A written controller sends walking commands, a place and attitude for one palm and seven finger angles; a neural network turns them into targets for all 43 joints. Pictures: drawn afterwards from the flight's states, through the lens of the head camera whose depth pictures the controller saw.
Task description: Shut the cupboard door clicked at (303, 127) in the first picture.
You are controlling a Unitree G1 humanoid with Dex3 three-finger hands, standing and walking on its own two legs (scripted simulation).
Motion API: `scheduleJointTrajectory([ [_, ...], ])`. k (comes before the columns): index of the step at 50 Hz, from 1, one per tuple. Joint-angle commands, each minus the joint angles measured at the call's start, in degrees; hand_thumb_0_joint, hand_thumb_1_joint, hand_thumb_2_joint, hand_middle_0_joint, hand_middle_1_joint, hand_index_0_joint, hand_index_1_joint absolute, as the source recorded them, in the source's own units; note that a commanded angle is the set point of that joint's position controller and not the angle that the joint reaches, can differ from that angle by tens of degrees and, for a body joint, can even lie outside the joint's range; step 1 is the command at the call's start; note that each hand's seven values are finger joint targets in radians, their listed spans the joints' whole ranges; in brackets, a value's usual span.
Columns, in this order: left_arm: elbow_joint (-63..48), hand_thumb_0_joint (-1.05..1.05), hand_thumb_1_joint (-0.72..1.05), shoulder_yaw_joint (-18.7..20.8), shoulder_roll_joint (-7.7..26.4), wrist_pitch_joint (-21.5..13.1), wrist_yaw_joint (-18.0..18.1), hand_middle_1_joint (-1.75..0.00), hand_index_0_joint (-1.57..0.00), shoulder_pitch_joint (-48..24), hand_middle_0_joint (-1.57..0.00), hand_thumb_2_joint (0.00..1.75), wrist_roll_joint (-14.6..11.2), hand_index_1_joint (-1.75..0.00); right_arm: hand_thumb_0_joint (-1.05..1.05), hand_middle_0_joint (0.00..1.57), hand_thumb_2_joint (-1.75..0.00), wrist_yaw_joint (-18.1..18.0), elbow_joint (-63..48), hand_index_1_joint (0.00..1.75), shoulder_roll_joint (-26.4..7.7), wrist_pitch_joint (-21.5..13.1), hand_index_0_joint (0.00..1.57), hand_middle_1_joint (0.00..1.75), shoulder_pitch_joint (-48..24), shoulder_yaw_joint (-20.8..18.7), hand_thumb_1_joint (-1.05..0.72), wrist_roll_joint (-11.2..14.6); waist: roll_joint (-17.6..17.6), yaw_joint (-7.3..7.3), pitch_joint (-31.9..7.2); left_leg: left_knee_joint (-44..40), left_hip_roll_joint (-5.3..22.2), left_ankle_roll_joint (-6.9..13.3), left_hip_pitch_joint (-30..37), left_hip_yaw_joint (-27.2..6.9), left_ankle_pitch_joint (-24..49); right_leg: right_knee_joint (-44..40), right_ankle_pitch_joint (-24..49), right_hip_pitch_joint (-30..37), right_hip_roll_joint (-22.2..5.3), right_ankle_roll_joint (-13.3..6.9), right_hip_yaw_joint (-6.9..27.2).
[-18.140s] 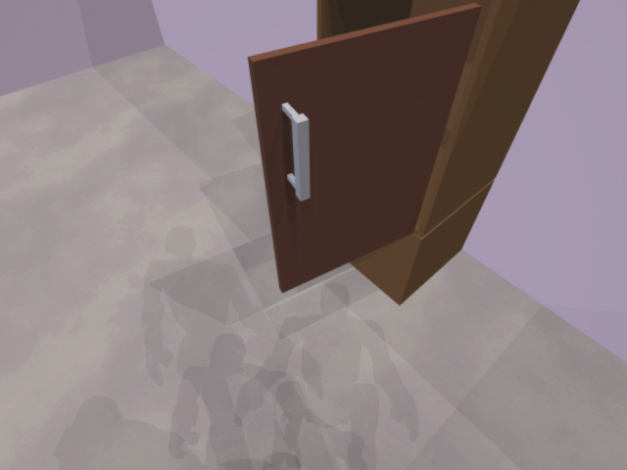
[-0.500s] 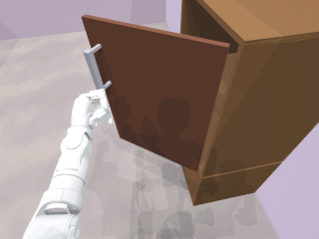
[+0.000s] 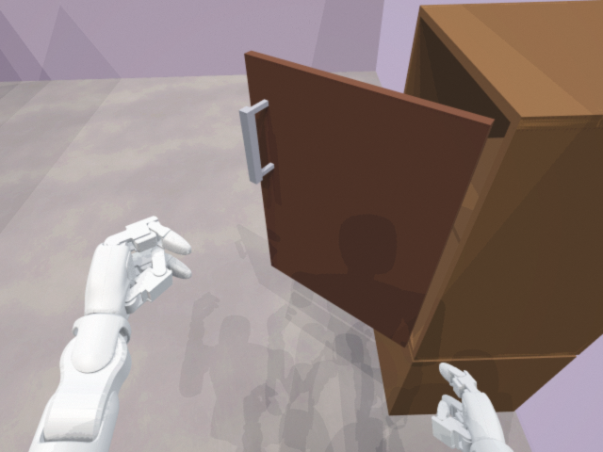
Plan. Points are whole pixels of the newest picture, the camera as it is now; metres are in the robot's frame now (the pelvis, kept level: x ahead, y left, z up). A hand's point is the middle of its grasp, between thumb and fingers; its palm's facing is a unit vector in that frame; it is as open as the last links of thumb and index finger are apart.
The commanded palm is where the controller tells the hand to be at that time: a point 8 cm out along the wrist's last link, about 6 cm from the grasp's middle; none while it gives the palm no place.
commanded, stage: draw the hand back to the body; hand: left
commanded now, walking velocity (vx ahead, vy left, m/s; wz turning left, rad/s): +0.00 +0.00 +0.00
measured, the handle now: (259, 143) +0.63 +0.15 +0.09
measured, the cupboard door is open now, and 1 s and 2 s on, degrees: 51 51 51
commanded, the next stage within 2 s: step back with the hand held close in 0.78 s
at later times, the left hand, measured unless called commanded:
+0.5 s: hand (49, 314) +0.19 +0.28 +0.17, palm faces +0.47 -0.77 -0.43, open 6.8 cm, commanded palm +0.16 +0.30 +0.17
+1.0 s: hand (68, 298) +0.22 +0.27 +0.16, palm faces +0.44 -0.78 -0.45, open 7.4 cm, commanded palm +0.16 +0.30 +0.17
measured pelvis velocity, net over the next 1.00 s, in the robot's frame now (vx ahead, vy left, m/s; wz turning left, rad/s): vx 0.02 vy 0.00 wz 0.00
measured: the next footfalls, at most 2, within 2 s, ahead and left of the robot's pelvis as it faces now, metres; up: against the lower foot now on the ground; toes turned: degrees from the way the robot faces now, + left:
none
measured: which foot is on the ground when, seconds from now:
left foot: down 0.00-1.00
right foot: down 0.00-1.00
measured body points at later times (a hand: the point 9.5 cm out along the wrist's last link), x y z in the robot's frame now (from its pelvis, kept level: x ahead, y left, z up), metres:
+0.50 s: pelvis +0.02 +0.00 +0.00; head -0.01 -0.03 +0.45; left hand +0.16 +0.31 +0.19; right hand +0.19 -0.23 -0.09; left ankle +0.01 +0.10 -0.74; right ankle -0.01 -0.12 -0.74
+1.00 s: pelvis +0.02 +0.00 +0.00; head +0.01 -0.03 +0.45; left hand +0.19 +0.31 +0.19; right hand +0.20 -0.22 -0.10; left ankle +0.01 +0.10 -0.74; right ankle -0.01 -0.12 -0.74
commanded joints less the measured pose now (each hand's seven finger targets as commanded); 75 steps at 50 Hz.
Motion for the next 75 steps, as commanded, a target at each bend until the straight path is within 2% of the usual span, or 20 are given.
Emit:
scheduleJointTrajectory([
  [1, -20.04, 0.0, 0.9, 6.26, 9.72, -5.19, 1.87, -0.87, -0.72, -11.93, -0.72, 0.9, 0.2, -0.87, 0.0, 0.2, -0.9, -0.56, -7.42, 0.3, -5.83, -2.86, 0.2, 0.3, -4.88, -2.24, -0.9, -0.53, 3.09, -1.26, -9.57, -6.02, 0.83, -0.1, 8.86, -2.76, 9.45, -4.6, 9.13, -1.15, 1.21, -1.55, 0.24],
  [4, -17.45, 0.0, 0.9, 7.74, 9.29, -4.55, 1.69, -0.78, -0.64, -3.23, -0.64, 0.9, 0.0, -0.78, 0.0, 0.2, -0.9, -0.3, -7.33, 0.3, -6.05, -2.09, 0.2, 0.3, -5.23, -2.35, -0.9, -0.52, -2.77, -0.79, -5.32, -6.96, 1.07, -0.08, 6.39, -2.58, 9.36, -5.37, 9.15, -0.76, 1.14, -1.29, 0.02],
  [8, -17.92, 0.0, 0.9, 12.94, 11.93, -4.37, 1.42, -0.66, -0.53, 5.87, -0.53, 0.9, -0.52, -0.66, 0.0, 0.2, -0.9, -0.01, -7.32, 0.3, -6.35, -1.01, 0.2, 0.3, -5.64, -3.12, -0.9, -0.67, -4.74, 0.35, -3.81, -6.68, 1.01, 0.12, 4.72, -1.95, 10.33, -5.9, 10.28, 0.82, 0.77, -1.12, 0.29],
  [12, -25.4, 0.0, 0.9, 17.07, 14.6, -5.77, 1.69, -0.54, -0.42, 8.95, -0.42, 0.9, -0.39, -0.54, 0.0, 0.2, -0.9, 0.1, -7.83, 0.3, -5.69, -1.33, 0.2, 0.3, -5.75, -3.45, -0.9, -0.68, -0.15, 0.93, -7.93, -5.43, 0.83, 0.03, 5.91, -1.66, 13.92, -4.59, 13.13, 2.59, 0.41, -1.03, 0.3],
  [16, -29.77, 0.0, 0.9, 19.92, 16.45, -6.66, 2.73, -0.42, -0.31, 13.37, -0.31, 0.9, -0.14, -0.42, 0.0, 0.2, -0.9, -0.06, -7.59, 0.3, -5.62, -3.1, 0.2, 0.3, -5.56, -3.69, -0.9, -0.76, 3.15, 1.1, -6.48, -5.09, 0.79, -0.18, 5.59, -1.75, 13.84, -5.06, 12.11, 1.43, 0.42, -1.03, 0.17],
  [18, -30.65, 0.0, 0.9, 21.79, 17.71, -6.8, 3.16, -0.36, -0.25, 16.41, -0.25, 0.9, -0.12, -0.36, 0.0, 0.2, -0.9, -0.2, -7.32, 0.3, -6.07, -3.93, 0.2, 0.3, -5.27, -3.97, -0.9, -0.74, 1.76, 1.33, -5.47, -4.88, 0.95, -0.16, 5.31, -1.85, 14.32, -5.38, 12.07, 1.11, 0.56, -0.97, 0.01],
  [21, -29.28, 0.0, 0.9, 20.6, 15.32, -6.92, 3.27, -0.3, -0.2, 18.09, -0.2, 0.9, -0.11, -0.3, 0.0, 0.2, -0.9, -0.31, -6.69, 0.3, -5.84, -4.61, 0.2, 0.3, -4.81, -4.05, -0.9, -0.69, 1.6, 0.77, -2.05, -5.48, 0.82, -0.21, 4.57, -1.74, 11.78, -5.6, 9.78, -1.15, 0.54, -0.91, -0.18],
  [25, -24.35, 0.0, 0.9, 18.11, 12.96, -6.43, 3.18, -0.3, -0.2, 14.85, -0.2, 0.9, -0.04, -0.3, 0.0, 0.2, -0.9, -0.66, -5.7, 0.3, -6.83, -4.85, 0.2, 0.3, -3.9, -4.68, -0.9, -0.63, -2.74, -0.31, 1.57, -6.21, 0.97, 0.45, 4.32, -1.53, 7.14, -6.85, 5.38, -4.26, 0.31, -0.51, -0.06],
  [32, -29.4, 0.0, 0.9, 20.13, 15.86, -7.3, 3.79, -0.3, -0.2, 14.27, -0.2, 0.9, 0.33, -0.3, 0.0, 0.2, -0.9, -0.91, -6.23, 0.3, -6.38, -5.73, 0.2, 0.3, -4.5, -4.51, -0.9, -1.1, 0.39, 1.16, -6.05, -5.58, 0.41, 0.53, 6.43, -1.67, 10.76, -5.37, 9.11, 0.46, 0.19, -0.78, 0.31],
  [40, -28.64, 0.0, 0.9, 21.17, 15.69, -6.59, 3.55, -0.3, -0.2, 15.93, -0.2, 0.9, 0.23, -0.3, 0.0, 0.2, -0.9, -0.6, -5.98, 0.3, -5.66, -5.38, 0.2, 0.3, -4.67, -3.98, -0.9, -1.13, 2.64, 0.99, -1.54, -5.57, 0.69, -0.21, 4.62, -1.28, 12.41, -5.99, 10.73, -0.31, 0.38, -1.03, 0.18],
  [45, -27.24, 0.0, 0.9, 20.25, 14.45, -6.26, 2.96, -0.3, -0.2, 17.42, -0.2, 0.9, 0.05, -0.3, 0.0, 0.2, -0.9, -0.41, -6.36, 0.3, -5.96, -4.85, 0.2, 0.3, -4.32, -4.43, -0.9, -1.09, -0.27, 0.97, -3.14, -5.39, 0.95, 0.17, 5.72, -1.0, 13.98, -5.65, 12.16, -0.02, 0.37, -0.76, 0.21],
  [46, -31.75, 0.0, 0.9, 26.61, 21.91, -8.63, 3.53, -0.3, -0.2, 10.57, -0.2, 0.9, 0.41, -0.3, 0.0, 0.2, -0.9, -0.23, -8.34, 0.3, -7.44, -3.58, 0.2, 0.3, -4.99, -4.89, -0.9, -0.56, 0.24, -0.79, -2.16, -1.74, 2.03, 1.43, 1.56, -2.05, 10.55, -7.56, 16.63, -4.05, -2.97, -0.94, 5.35],
  [47, -26.13, 0.0, 0.9, 23.72, 17.97, -8.83, 3.13, -0.3, -0.2, 17.5, -0.2, 0.9, 0.18, -0.3, 0.0, 0.2, -0.9, -0.52, -7.16, 0.3, -6.87, -2.7, 0.2, 0.3, -4.63, -4.95, -0.9, -0.93, -3.16, -1.15, -3.41, -0.2, 2.05, 1.49, 1.34, -2.51, 10.34, -6.92, 18.92, -4.31, -4.84, -1.22, 5.69],
  [49, -25.82, 0.0, 0.9, 21.82, 16.5, -8.69, 2.82, -0.3, -0.2, 20.28, -0.2, 0.9, 0.45, -0.3, 0.0, 0.2, -0.9, -0.42, -7.75, 0.3, -6.64, -1.37, 0.2, 0.3, -4.69, -5.24, -0.9, -0.82, -6.16, -1.31, -5.16, 1.25, 2.09, 1.11, 0.9, -2.14, 12.09, -5.27, 24.49, -4.04, -6.13, -1.04, 5.52],
  [54, -28.96, 0.0, 0.9, 23.27, 18.2, -8.95, 3.55, -0.3, -0.2, 24.57, -0.2, 0.9, 0.29, -0.3, 0.0, 0.2, -0.9, -0.86, -9.38, 0.3, -6.95, 1.26, 0.2, 0.3, -4.2, -6.3, -0.9, -0.36, -3.48, -1.67, -12.11, 2.24, 3.4, 1.0, 1.51, -1.52, 21.79, 0.14, 32.67, -2.02, -6.11, -0.25, 4.06],
  [58, -33.7, 0.0, 0.9, 26.34, 21.84, -9.22, 4.4, -0.3, -0.2, 25.24, -0.2, 0.9, 0.12, -0.3, 0.0, 0.2, -0.9, -1.51, -11.04, 0.3, -7.39, 2.51, 0.2, 0.3, -4.48, -6.53, -0.9, -0.23, -1.43, -1.51, -13.69, 1.46, 4.46, 1.1, 0.57, -2.76, 27.06, 2.9, 31.91, -1.78, -4.36, 0.3, 3.43],
  [59, -34.75, 0.0, 0.9, 25.62, 20.88, -9.36, 4.47, -0.3, -0.2, 25.36, -0.2, 0.9, 0.01, -0.3, 0.0, 0.2, -0.9, -1.58, -11.53, 0.3, -7.06, 2.69, 0.2, 0.3, -4.13, -6.38, -0.9, -0.09, -0.71, -1.67, -13.68, 1.03, 4.86, 1.12, -0.25, -3.12, 27.71, 3.77, 30.64, -1.33, -3.98, 0.29, 3.11],
  [64, -35.48, 0.0, 0.9, 26.29, 20.62, -10.02, 4.81, -0.3, -0.2, 27.02, -0.2, 0.9, -0.02, -0.3, 0.0, 0.2, -0.9, -1.71, -12.41, 0.3, -7.7, 2.43, 0.2, 0.3, -3.18, -6.59, -0.9, -0.26, 3.45, -1.57, -11.2, -3.11, 6.98, 1.94, -7.42, -5.87, 19.63, 6.22, 19.14, -0.61, -1.56, 0.75, 2.87],
  [71, -32.59, 0.0, 0.9, 26.31, 18.39, -12.38, 4.98, -0.3, -0.2, 24.67, -0.2, 0.9, 1.52, -0.3, 0.0, 0.2, -0.9, -1.61, -12.29, 0.3, -9.06, 0.05, 0.2, 0.3, -2.5, -6.93, -0.9, -0.13, 5.63, -1.87, -4.67, -11.02, 9.92, 4.94, -31.13, -10.54, -19.67, 12.68, 7.36, 7.01, 0.33, 0.87, 3.55],
  [75, -33.73, 0.0, 0.9, 25.83, 17.87, -13.76, 4.98, -0.3, -0.2, 22.04, -0.2, 0.9, 2.51, -0.3, 0.0, 0.2, -0.9, -1.51, -11.81, 0.3, -9.13, -1.54, 0.2, 0.3, -1.79, -7.06, -0.9, -0.21, 3.86, -2.01, -4.29, -9.89, 10.05, 5.53, -35.2, -11.23, -26.6, 14.12, 3.64, 6.89, 0.32, 0.71, 4.44],
])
